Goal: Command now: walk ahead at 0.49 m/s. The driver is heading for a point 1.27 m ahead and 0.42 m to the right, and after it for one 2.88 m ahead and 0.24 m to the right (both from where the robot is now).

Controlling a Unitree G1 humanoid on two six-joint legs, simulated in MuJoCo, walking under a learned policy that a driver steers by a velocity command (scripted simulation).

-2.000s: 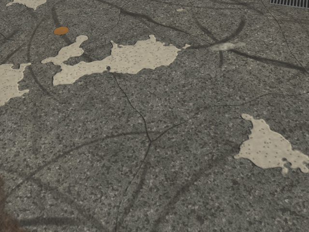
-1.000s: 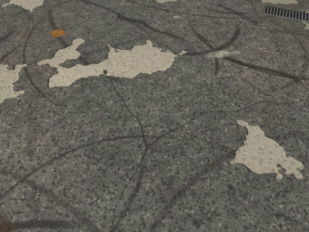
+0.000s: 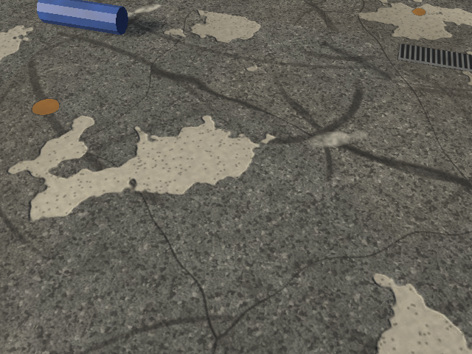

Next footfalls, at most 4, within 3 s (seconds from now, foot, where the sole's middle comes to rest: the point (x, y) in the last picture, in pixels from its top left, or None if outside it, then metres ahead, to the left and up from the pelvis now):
0.26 right None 0.35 -0.15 -0.78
0.82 left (203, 308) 0.65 0.09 -0.78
1.38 right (284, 232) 0.92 -0.19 -0.78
1.86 left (246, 185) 1.13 -0.07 -0.78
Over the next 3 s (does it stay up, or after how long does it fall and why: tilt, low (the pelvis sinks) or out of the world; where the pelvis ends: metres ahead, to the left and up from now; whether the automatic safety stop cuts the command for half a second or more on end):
stays up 1.07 -0.27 -0.02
